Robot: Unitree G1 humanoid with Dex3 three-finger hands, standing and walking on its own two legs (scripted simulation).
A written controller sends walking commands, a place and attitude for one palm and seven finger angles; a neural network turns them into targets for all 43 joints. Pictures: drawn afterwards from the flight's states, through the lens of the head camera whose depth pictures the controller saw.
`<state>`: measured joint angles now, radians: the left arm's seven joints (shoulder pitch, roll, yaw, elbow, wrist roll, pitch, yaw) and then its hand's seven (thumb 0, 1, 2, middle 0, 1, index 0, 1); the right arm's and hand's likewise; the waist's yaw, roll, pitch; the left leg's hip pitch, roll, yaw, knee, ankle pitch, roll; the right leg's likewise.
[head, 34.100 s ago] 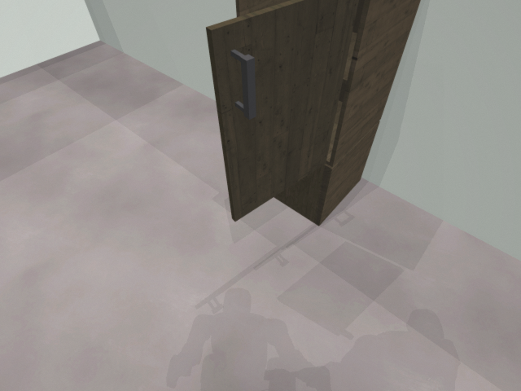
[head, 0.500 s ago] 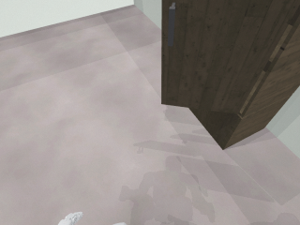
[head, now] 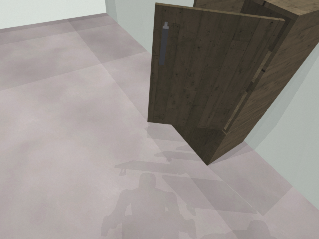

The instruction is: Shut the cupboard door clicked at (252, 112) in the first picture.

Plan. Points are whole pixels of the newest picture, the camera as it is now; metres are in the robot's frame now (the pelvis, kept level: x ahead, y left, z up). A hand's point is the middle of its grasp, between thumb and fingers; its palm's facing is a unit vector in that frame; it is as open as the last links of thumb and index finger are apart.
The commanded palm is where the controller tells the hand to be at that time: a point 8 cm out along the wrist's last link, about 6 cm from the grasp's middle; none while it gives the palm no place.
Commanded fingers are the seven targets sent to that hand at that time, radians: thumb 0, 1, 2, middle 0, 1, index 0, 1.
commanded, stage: take the last steps up to it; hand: left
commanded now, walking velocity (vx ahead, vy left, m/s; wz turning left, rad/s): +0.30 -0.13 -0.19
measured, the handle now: (164, 43) +0.71 +0.03 +0.13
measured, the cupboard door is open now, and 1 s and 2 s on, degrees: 52 52 52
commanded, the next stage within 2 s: come to a stop and stand still in 0.64 s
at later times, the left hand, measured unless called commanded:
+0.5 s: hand (129, 220) +0.20 +0.09 -0.17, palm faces -0.03 -0.98 -0.19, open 7.2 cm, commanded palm none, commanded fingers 0.00 0.90 0.90 -0.20 -0.30 -0.20 -0.30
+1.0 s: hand (135, 198) +0.27 +0.08 -0.18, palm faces +0.00 -0.98 -0.19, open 7.3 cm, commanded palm none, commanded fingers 0.00 0.90 0.90 -0.20 -0.30 -0.20 -0.30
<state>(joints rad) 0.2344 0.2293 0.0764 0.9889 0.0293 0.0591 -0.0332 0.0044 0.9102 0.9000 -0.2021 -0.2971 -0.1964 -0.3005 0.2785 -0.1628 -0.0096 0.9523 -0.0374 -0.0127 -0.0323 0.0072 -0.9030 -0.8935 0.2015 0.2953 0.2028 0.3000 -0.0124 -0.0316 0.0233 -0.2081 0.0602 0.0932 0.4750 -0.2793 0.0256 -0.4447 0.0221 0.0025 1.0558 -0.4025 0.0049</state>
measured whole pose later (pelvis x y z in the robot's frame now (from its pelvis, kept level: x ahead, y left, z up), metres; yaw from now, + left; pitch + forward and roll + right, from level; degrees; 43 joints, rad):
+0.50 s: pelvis +0.12 -0.09 +0.00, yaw -3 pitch +0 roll -1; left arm 0.19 0.16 0.06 1.02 0.01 -0.04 0.01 -0.01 0.94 0.90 -0.20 -0.30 -0.20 -0.30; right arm 0.34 -0.19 -0.05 1.07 -0.02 0.01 -0.01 0.01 -0.91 -0.89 0.20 0.29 0.20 0.30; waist -0.04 0.02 0.05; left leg -0.45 0.10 0.07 1.04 -0.40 -0.01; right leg -0.19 0.00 -0.11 0.43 -0.24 -0.04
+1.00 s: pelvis +0.24 -0.11 -0.01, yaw -2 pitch -1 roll -1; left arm 0.22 0.19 0.05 1.05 0.02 0.03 0.02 0.01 0.93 0.90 -0.20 -0.30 -0.20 -0.30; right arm 0.20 -0.16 -0.03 1.05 -0.01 0.02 -0.04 0.00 -0.93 -0.89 0.20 0.30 0.20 0.30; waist 0.01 -0.01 0.09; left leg -0.23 0.04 0.12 0.51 -0.26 0.03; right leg -0.32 -0.04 -0.03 0.63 -0.27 0.01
